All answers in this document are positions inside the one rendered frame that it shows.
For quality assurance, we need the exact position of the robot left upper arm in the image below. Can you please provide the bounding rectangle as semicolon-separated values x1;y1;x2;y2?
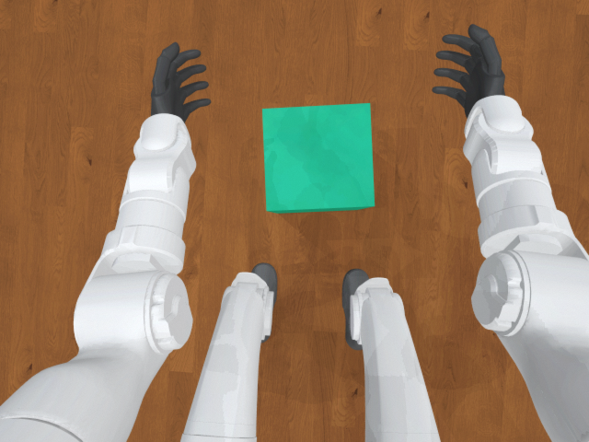
0;270;193;442

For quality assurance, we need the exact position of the robot left shin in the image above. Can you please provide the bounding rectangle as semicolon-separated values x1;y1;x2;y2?
221;273;267;306

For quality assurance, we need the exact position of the left robot forearm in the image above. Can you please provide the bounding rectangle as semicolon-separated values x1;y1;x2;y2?
74;113;196;347

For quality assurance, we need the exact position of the right robot forearm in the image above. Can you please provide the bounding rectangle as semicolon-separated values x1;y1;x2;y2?
463;95;589;261

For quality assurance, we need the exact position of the carton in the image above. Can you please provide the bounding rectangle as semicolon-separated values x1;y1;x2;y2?
262;103;375;214

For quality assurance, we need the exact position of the robot left hand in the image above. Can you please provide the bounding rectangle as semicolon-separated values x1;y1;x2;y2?
151;42;211;123

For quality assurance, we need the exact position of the robot right upper arm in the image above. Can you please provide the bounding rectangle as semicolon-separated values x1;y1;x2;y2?
471;250;589;442

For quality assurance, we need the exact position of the robot right hand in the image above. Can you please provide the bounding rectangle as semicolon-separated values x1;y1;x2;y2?
432;24;505;118

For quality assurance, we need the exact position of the robot right thigh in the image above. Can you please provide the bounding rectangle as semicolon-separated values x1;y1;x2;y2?
350;287;441;442

